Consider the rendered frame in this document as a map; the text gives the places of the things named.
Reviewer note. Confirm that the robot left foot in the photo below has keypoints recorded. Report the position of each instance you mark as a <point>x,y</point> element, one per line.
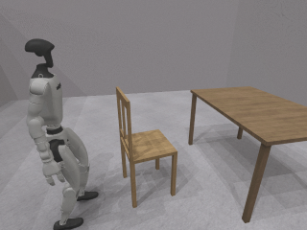
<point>87,196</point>

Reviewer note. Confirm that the robot right upper arm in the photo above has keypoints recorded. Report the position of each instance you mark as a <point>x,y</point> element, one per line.
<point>38,90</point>

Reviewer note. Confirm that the chair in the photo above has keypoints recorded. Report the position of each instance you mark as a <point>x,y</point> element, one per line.
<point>142,147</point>

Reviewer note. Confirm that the right robot forearm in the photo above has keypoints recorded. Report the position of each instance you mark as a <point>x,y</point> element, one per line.
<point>38,134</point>

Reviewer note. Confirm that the right robot hand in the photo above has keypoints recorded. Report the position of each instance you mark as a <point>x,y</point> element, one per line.
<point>52,168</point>

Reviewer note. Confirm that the table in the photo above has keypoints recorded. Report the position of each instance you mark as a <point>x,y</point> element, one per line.
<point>270,119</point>

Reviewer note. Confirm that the robot right shin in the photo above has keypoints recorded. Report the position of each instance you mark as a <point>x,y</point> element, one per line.
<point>68,202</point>

